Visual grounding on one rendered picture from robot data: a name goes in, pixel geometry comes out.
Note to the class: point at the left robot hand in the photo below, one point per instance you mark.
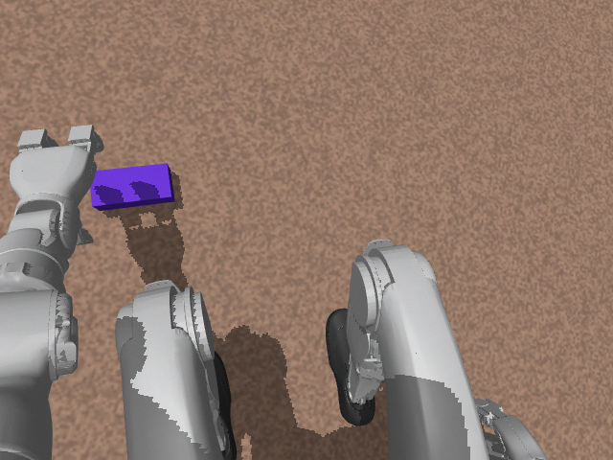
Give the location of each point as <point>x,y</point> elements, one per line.
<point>43,167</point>

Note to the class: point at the left robot foot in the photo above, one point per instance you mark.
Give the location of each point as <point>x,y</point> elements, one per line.
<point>230,453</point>

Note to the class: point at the left robot arm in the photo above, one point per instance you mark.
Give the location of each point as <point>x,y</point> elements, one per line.
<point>39,336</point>

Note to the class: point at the right robot hand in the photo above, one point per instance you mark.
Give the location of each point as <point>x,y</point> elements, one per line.
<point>512,441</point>

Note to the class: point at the small box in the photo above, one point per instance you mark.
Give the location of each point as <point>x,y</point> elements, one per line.
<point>131,187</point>

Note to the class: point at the right robot foot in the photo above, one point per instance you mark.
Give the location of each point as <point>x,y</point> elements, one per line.
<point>339,354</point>

